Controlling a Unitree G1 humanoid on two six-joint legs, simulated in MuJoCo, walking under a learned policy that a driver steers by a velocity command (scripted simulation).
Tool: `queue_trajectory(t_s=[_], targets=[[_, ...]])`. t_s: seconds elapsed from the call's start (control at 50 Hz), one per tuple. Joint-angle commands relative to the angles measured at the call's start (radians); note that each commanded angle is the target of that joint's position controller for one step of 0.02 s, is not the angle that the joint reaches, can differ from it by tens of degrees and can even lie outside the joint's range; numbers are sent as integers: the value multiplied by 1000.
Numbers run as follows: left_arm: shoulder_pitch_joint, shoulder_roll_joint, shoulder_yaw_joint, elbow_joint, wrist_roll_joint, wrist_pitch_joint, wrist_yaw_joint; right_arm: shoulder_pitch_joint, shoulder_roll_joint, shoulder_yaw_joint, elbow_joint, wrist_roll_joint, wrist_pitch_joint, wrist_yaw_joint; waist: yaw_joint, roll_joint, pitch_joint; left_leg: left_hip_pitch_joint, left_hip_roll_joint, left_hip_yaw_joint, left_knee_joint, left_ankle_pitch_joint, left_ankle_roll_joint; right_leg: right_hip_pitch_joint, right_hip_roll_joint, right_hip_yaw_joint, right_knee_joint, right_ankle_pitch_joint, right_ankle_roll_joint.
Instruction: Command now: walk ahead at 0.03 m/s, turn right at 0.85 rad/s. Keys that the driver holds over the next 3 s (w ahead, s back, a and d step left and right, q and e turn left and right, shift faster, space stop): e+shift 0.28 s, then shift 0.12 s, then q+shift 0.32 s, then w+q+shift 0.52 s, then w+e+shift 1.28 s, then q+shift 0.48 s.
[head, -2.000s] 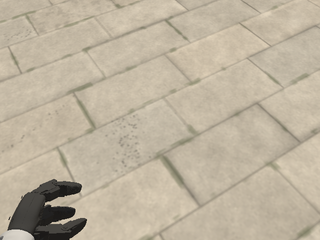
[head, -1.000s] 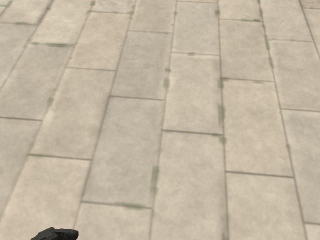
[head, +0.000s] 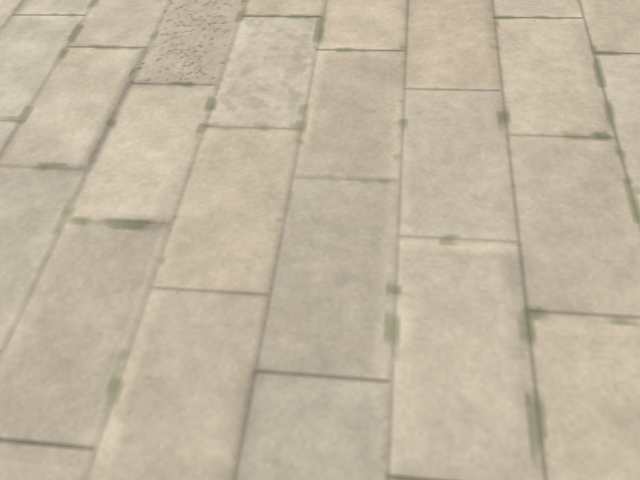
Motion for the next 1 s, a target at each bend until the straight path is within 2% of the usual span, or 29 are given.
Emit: queue_trajectory(t_s=[0.02,0.04,0.08,0.14,0.24,0.3,0.34,0.36,0.38,0.4,0.42,0.44,0.46,0.5,0.52,0.54,0.56,0.58,0.66,0.7,0.72,0.74,0.76,0.78,0.8,0.82,0.84,0.88,1.0], targets=[[14,163,53,-61,-14,15,23,-35,-85,-15,-101,-5,-22,3,-13,-128,-86,-245,17,-113,96,76,-33,257,-225,312,-182,727,-184],[1,154,51,-71,-14,17,20,-17,-88,-16,-93,-13,-19,7,-17,-134,-114,-219,5,-102,98,96,-40,258,-201,297,-173,766,-175],[30,176,59,-67,-12,12,12,-10,-78,-11,-99,-6,-10,11,-9,-108,-143,-197,-8,-103,54,107,-49,262,-188,308,-161,784,-168],[57,208,72,-64,-2,12,11,-39,-71,-3,-122,2,-6,6,12,-127,-139,-189,-21,-117,-52,114,-51,254,-175,365,-154,707,-167],[34,233,82,-79,9,19,-1,-68,-90,1,-147,5,-16,0,25,-164,-135,-93,-60,-151,-194,134,-22,184,-153,485,-144,560,-151],[-9,235,84,-88,12,20,-9,-33,-105,0,-144,13,-29,-5,9,-186,-136,4,-79,-162,-305,128,3,158,-141,543,-122,568,-123],[-53,216,76,-95,5,17,-8,32,-108,-2,-127,15,-38,-13,-23,-199,-136,147,-79,-150,-463,188,19,103,-112,547,-98,513,-72],[-75,201,68,-97,-6,16,-4,66,-105,-3,-117,6,-44,-20,-51,-180,-126,250,-61,-147,-612,295,28,43,-78,526,-65,400,-28],[-33,150,52,-97,-10,11,0,57,-152,-12,-122,-8,-49,-30,-25,-43,-131,333,92,-295,-722,278,66,-41,-5,443,49,124,25],[41,110,41,-109,-8,12,5,-7,-253,-27,-154,-10,-43,-25,26,197,-127,380,340,-603,-775,426,182,-193,183,227,223,-273,70],[41,190,56,-79,28,15,9,53,-221,-29,-135,-7,-34,-12,-9,159,-139,309,367,-668,-762,499,277,-175,142,195,405,-325,79],[23,189,56,-61,26,16,9,40,-150,-9,-130,-1,-34,-3,4,79,-103,245,317,-588,-747,502,279,-144,118,219,464,-261,81],[13,163,46,-42,19,18,4,-8,-95,7,-127,2,-36,3,17,42,-76,191,238,-482,-742,465,243,-92,100,231,457,-194,88],[22,98,15,-22,13,26,-9,-65,-54,27,-114,-6,-44,7,38,126,-75,175,117,-361,-746,452,178,-10,71,177,315,-145,108],[10,102,8,-20,15,28,-8,-52,-84,16,-102,-4,-39,12,34,158,-61,197,82,-355,-733,475,169,-6,48,87,230,-157,116],[-27,115,8,-27,12,26,0,1,-138,-8,-90,-1,-30,18,0,172,-49,242,76,-391,-710,533,181,-32,57,43,184,-187,119],[-58,120,6,-35,9,23,8,60,-181,-29,-75,4,-23,26,-26,165,-51,295,91,-436,-689,586,196,-61,63,38,153,-206,117],[-74,121,3,-41,5,20,15,100,-200,-42,-66,8,-17,32,-41,153,-62,339,108,-478,-674,628,208,-80,63,48,128,-204,113],[-75,115,-8,-46,-10,-4,35,100,-198,-67,-63,12,-10,43,-34,142,-118,381,112,-584,-660,660,209,-48,64,76,23,-156,89],[-32,103,-12,-34,-10,-16,45,54,-188,-73,-68,16,-3,45,0,121,-130,304,79,-588,-647,583,175,66,66,71,-118,-77,69],[12,104,-11,-21,-5,-23,53,18,-179,-75,-77,22,1,44,28,106,-131,206,44,-565,-625,492,133,183,48,75,-238,9,54],[70,167,4,-10,10,-31,58,24,-143,-69,-89,30,1,41,43,-8,-171,13,-41,-492,-556,115,72,371,-90,203,-353,-108,7],[39,271,25,-30,22,-27,57,46,-74,-55,-112,38,0,40,40,-290,-141,-233,-202,-235,-303,-95,40,447,-364,516,-444,-383,-89],[-25,267,29,-36,46,-27,51,15,-149,-63,-106,-4,0,34,33,-235,-39,-307,-93,-194,-133,14,41,291,-454,558,-479,-463,-140],[-69,186,7,-47,42,-35,48,2,-173,-73,-97,-6,-3,45,5,-180,-4,-295,-50,-196,-50,93,44,246,-404,499,-472,-452,-129],[-96,142,-7,-49,33,-45,44,28,-162,-73,-78,-8,-3,58,-16,-164,21,-317,-47,-185,10,157,37,246,-345,405,-475,-384,-94],[-88,139,-10,-44,26,-59,42,50,-152,-71,-68,-15,-2,73,-23,-181,10,-341,-37,-168,73,201,29,282,-309,330,-476,-325,-70],[-23,150,-5,-23,22,-83,36,48,-132,-63,-65,-15,-3,97,1,-174,13,-402,-10,-133,157,242,22,325,-286,233,-478,-250,-55],[138,164,5,44,28,-121,16,-94,-113,-50,-119,-17,-4,126,63,-140,70,-554,36,-122,181,340,10,391,-314,89,-486,-155,-41]])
